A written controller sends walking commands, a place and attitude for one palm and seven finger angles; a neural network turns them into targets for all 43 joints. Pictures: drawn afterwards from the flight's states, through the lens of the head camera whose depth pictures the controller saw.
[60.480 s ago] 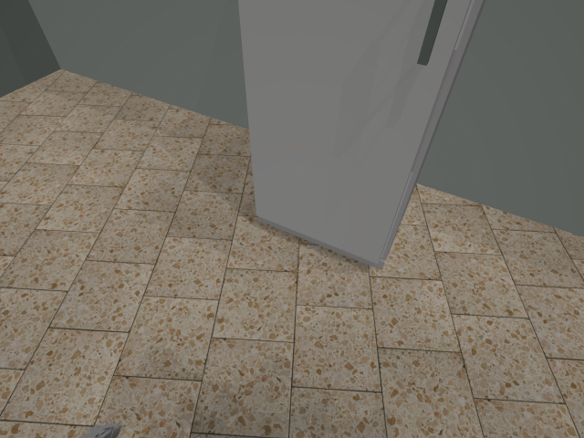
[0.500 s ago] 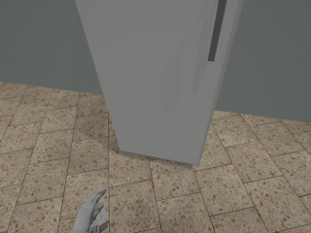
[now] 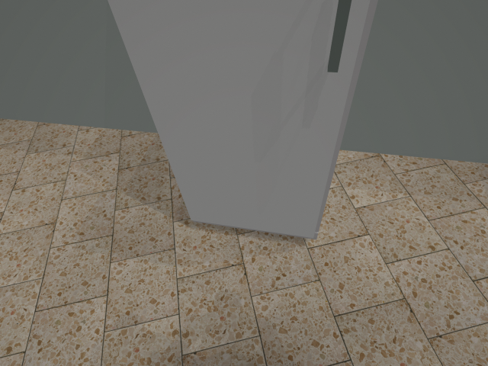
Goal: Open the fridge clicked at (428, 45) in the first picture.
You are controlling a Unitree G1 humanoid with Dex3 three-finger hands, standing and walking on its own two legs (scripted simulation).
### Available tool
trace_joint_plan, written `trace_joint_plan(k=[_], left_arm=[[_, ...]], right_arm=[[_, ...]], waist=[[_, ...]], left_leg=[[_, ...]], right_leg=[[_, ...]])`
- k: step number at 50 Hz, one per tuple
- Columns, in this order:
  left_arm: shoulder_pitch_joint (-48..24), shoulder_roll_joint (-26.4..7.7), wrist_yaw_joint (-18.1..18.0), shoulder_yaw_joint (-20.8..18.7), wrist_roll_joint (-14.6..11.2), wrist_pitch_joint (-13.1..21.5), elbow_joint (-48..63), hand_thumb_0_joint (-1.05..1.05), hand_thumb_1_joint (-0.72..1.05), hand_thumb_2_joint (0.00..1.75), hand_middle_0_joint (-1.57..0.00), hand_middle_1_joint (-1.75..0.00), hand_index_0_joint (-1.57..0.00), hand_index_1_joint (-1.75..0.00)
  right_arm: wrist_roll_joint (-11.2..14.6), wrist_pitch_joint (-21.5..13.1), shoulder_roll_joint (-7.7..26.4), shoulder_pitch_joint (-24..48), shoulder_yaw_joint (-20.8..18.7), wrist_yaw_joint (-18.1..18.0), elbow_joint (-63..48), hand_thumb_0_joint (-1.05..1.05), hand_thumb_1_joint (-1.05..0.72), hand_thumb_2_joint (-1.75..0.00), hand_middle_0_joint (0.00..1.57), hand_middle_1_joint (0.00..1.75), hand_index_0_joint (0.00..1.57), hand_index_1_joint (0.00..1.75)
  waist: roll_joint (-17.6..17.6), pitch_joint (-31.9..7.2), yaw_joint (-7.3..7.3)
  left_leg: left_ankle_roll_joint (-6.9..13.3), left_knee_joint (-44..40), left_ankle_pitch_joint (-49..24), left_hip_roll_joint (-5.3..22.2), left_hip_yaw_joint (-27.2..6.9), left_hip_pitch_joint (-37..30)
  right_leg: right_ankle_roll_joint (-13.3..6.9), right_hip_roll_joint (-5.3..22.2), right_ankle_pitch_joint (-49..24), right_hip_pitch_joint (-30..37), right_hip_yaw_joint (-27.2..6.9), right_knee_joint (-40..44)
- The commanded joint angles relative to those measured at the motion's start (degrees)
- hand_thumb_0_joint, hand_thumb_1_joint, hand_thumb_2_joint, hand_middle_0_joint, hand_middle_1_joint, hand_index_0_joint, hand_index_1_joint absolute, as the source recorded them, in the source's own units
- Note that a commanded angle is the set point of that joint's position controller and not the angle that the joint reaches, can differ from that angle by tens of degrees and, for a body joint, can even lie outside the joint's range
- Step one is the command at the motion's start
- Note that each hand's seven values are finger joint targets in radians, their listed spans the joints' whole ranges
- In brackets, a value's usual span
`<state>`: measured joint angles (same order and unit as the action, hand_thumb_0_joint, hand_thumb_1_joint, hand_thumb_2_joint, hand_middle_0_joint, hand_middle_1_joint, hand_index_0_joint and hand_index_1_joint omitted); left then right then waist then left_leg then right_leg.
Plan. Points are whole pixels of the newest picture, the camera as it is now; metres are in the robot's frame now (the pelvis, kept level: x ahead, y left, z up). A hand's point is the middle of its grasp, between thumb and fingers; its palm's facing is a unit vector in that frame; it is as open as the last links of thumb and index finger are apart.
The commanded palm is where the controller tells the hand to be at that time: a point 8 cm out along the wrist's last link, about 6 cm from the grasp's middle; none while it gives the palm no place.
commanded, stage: let the arm hang, fingers relaxed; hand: right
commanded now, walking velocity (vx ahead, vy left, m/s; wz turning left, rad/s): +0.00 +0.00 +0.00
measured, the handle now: out of the picture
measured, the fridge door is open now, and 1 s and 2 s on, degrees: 0 0 0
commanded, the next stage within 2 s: look to check the result in 0.66 s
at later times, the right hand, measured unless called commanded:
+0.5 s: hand out of the picture +0.10 -0.26 -0.14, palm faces -0.03 +0.94 -0.34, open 7.4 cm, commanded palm none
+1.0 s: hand out of the picture +0.09 -0.25 -0.15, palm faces -0.06 +0.95 -0.32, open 7.4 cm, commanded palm none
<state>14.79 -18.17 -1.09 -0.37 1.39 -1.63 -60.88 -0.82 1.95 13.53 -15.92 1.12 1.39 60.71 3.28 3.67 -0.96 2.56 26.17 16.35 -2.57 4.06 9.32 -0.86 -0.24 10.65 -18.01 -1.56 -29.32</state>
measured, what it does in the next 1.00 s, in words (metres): stands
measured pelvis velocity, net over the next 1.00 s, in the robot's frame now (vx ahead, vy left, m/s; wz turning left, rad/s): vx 0.03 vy -0.01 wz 0.02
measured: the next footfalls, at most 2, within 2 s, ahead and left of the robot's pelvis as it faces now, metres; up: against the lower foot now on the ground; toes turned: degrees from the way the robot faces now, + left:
none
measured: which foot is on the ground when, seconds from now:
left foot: down 0.00-1.00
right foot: down 0.00-1.00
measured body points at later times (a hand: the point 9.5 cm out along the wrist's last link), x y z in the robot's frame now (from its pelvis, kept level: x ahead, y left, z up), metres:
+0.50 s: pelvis +0.01 -0.01 +0.01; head +0.01 -0.01 +0.46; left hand +0.10 +0.27 -0.13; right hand +0.10 -0.31 -0.12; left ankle -0.02 +0.09 -0.74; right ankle +0.05 -0.11 -0.74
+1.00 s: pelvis +0.03 -0.01 +0.01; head +0.05 -0.01 +0.46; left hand +0.09 +0.29 -0.12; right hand +0.10 -0.30 -0.13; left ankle -0.02 +0.09 -0.74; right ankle +0.05 -0.11 -0.74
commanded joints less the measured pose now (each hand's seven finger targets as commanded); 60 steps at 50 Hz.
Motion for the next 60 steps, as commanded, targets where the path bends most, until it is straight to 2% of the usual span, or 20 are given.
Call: trace_joint_plan(k=[1,5,15,16,19,26,29,33,36,40,45,46,48,54,60], left_arm=[[-4.39,-9.16,-1.02,-1.52,-0.55,2.68,2.58,0.0,0.9,0.9,-0.2,-0.3,-0.2,-0.3],[-4.5,-9.34,-1.13,-1.64,-0.5,2.35,0.88,0.0,0.9,0.9,-0.2,-0.3,-0.2,-0.3],[-8.04,-10.5,-0.39,-1.68,-0.42,2.42,-0.36,0.0,0.9,0.9,-0.2,-0.3,-0.2,-0.3],[-8.47,-10.54,-0.25,-1.71,-0.49,2.41,-0.28,0.0,0.9,0.9,-0.2,-0.3,-0.2,-0.3],[-9.57,-10.78,-0.04,-1.74,-0.41,2.55,-0.4,0.0,0.9,0.9,-0.2,-0.3,-0.2,-0.3],[-11.71,-11.53,0.16,-1.59,-0.55,3.06,-0.16,0.0,0.9,0.9,-0.2,-0.3,-0.2,-0.3],[-12.24,-11.89,0.15,-1.48,-0.46,3.11,-0.27,0.0,0.9,0.9,-0.2,-0.3,-0.2,-0.3],[-12.32,-12.16,0.1,-1.36,-0.55,3.19,-0.24,0.0,0.9,0.9,-0.2,-0.3,-0.2,-0.3],[-12.14,-12.3,0.01,-1.3,-0.73,3.21,-0.32,0.0,0.9,0.9,-0.2,-0.3,-0.2,-0.3],[-11.89,-12.59,-0.17,-1.24,-0.64,3.18,-0.67,0.0,0.9,0.9,-0.2,-0.3,-0.2,-0.3],[-11.35,-12.3,-0.29,-1.25,-0.8,3.1,-0.92,0.0,0.9,0.9,-0.2,-0.3,-0.2,-0.3],[-11.34,-12.39,-0.27,-1.25,-0.84,3.03,-0.79,0.0,0.9,0.9,-0.2,-0.3,-0.2,-0.3],[-11.19,-12.26,-0.3,-1.23,-0.79,2.97,-1.04,0.0,0.9,0.9,-0.2,-0.3,-0.2,-0.3],[-10.85,-11.93,-0.39,-1.32,-0.88,3.0,-1.06,0.0,0.9,0.9,-0.2,-0.3,-0.2,-0.3],[-11.11,-11.81,-0.37,-1.42,-0.84,2.97,-0.91,0.0,0.9,0.9,-0.2,-0.3,-0.2,-0.3]], right_arm=[[0.28,-3.13,12.93,3.35,-3.76,-1.57,-1.24,0.0,-0.9,-0.9,0.2,0.3,0.2,0.3],[0.3,-2.88,12.48,3.62,-3.39,-1.68,1.25,0.0,-0.9,-0.9,0.2,0.3,0.2,0.3],[0.12,-3.21,14.41,6.48,-3.12,-1.88,1.87,0.0,-0.9,-0.9,0.2,0.3,0.2,0.3],[0.06,-3.31,14.73,6.63,-3.09,-1.92,1.63,0.0,-0.9,-0.9,0.2,0.3,0.2,0.3],[0.04,-3.44,15.27,8.13,-3.17,-1.92,1.04,0.0,-0.9,-0.9,0.2,0.3,0.2,0.3],[-0.08,-3.79,16.3,9.29,-3.45,-1.95,0.12,0.0,-0.9,-0.9,0.2,0.3,0.2,0.3],[0.04,-3.71,16.33,9.86,-3.47,-1.87,0.11,0.0,-0.9,-0.9,0.2,0.3,0.2,0.3],[0.1,-3.71,16.65,9.97,-3.52,-1.86,0.13,0.0,-0.9,-0.9,0.2,0.3,0.2,0.3],[0.09,-3.84,16.86,9.6,-3.59,-1.92,0.28,0.0,-0.9,-0.9,0.2,0.3,0.2,0.3],[0.27,-3.66,16.63,9.64,-3.52,-1.94,0.8,0.0,-0.9,-0.9,0.2,0.3,0.2,0.3],[0.29,-3.64,16.59,9.32,-3.51,-2.11,1.12,0.0,-0.9,-0.9,0.2,0.3,0.2,0.3],[0.22,-3.68,16.69,8.96,-3.53,-2.16,1.02,0.0,-0.9,-0.9,0.2,0.3,0.2,0.3],[0.31,-3.6,16.48,9.08,-3.37,-2.18,1.19,0.0,-0.9,-0.9,0.2,0.3,0.2,0.3],[0.29,-3.67,16.35,9.1,-3.41,-2.43,1.13,0.0,-0.9,-0.9,0.2,0.3,0.2,0.3],[0.22,-3.73,16.21,9.14,-3.49,-2.56,0.81,0.0,-0.9,-0.9,0.2,0.3,0.2,0.3]], waist=[[-8.25,-6.23,0.85],[-5.93,-3.11,0.67],[-0.68,-2.12,0.85],[-1.69,-2.21,0.89],[-1.18,-1.96,0.74],[-2.42,-4.4,1.02],[-3.52,-3.78,0.89],[-4.63,-5.15,0.9],[-3.71,-5.71,0.94],[-5.02,-6.12,0.81],[-4.38,-5.93,0.75],[-3.1,-6.02,0.8],[-4.02,-5.66,0.7],[-2.35,-6.21,0.64],[-2.77,-5.94,0.6]], left_leg=[[1.97,-9.53,-3.24,9.35,-10.09,-1.59],[1.61,-11.1,-0.77,9.09,-9.48,-0.07],[0.62,-11.75,-2.24,9.21,-8.69,0.5],[0.5,-11.85,-2.4,9.25,-8.87,0.74],[0.27,-11.85,-3.44,9.38,-8.76,0.5],[-0.06,-11.59,-7.54,9.7,-8.85,-1.64],[0.01,-11.8,-6.76,9.71,-8.86,-1.66],[-0.01,-11.88,-7.82,9.97,-8.87,-3.07],[-0.11,-12.12,-10.1,10.13,-8.78,-3.72],[0.08,-12.09,-10.3,10.21,-8.9,-4.44],[-0.06,-12.15,-12.5,10.4,-8.46,-5.05],[-0.12,-12.16,-13.37,10.31,-8.3,-4.86],[-0.06,-12.17,-13.15,10.41,-8.45,-4.77],[-0.22,-11.64,-16.31,10.38,-8.06,-5.68],[-0.23,-11.63,-17.46,10.46,-8.11,-5.79]], right_leg=[[-1.6,6.33,-4.88,5.02,-7.16,6.39],[-1.7,6.54,-2.67,5.34,-7.38,8.4],[-1.84,6.8,-4.58,7.98,-7.32,11.41],[-1.76,6.64,-5.06,8.28,-6.9,11.26],[-1.61,6.75,-6.0,8.54,-6.92,11.96],[-1.51,6.78,-10.58,10.45,-6.87,12.14],[-1.31,6.79,-9.9,10.33,-6.91,12.82],[-1.23,6.83,-11.12,11.06,-6.88,12.66],[-1.2,6.93,-12.93,11.81,-6.55,12.05],[-1.16,7.01,-13.05,12.18,-6.59,12.17],[-1.17,7.06,-14.3,12.62,-6.21,11.84],[-1.23,7.03,-14.87,13.05,-6.19,11.5],[-1.18,7.05,-14.39,12.97,-6.13,11.61],[-1.29,7.1,-16.95,13.72,-5.97,11.31],[-1.22,7.13,-17.75,14.08,-5.63,11.24]])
